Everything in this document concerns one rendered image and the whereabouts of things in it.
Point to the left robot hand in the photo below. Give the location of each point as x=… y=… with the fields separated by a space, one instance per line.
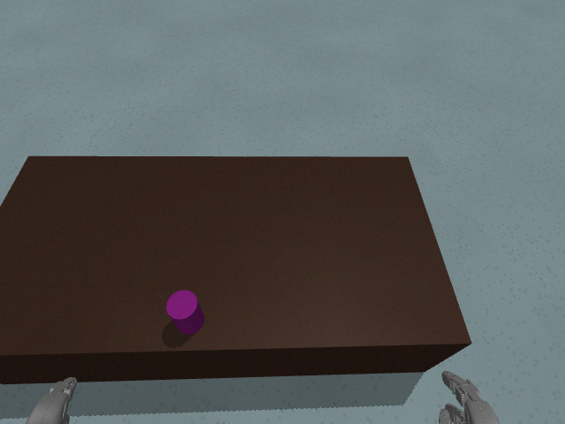
x=52 y=407

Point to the right robot hand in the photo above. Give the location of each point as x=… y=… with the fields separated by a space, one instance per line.
x=476 y=411

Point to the can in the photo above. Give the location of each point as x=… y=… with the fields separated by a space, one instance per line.
x=184 y=310

